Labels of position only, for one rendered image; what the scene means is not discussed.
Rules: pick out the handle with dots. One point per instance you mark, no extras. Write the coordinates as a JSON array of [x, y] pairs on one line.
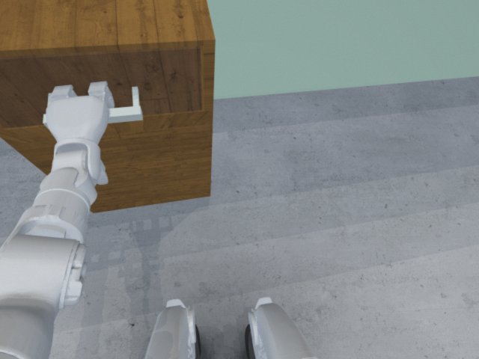
[[117, 115]]

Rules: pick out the cabinet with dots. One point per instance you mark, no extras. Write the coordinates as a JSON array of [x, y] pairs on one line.
[[162, 158]]

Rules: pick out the left robot hand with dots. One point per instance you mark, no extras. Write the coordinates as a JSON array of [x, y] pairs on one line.
[[72, 116]]

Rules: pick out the robot right shin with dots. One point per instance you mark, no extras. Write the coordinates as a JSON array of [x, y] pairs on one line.
[[261, 353]]

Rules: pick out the robot left upper arm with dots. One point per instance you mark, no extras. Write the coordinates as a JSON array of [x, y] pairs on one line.
[[39, 275]]

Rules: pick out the drawer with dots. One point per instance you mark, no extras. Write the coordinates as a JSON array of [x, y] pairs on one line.
[[168, 80]]

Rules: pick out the left robot forearm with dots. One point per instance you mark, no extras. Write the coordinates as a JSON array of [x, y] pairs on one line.
[[63, 203]]

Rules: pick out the left robot thigh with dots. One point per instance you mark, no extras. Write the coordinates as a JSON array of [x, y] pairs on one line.
[[174, 331]]

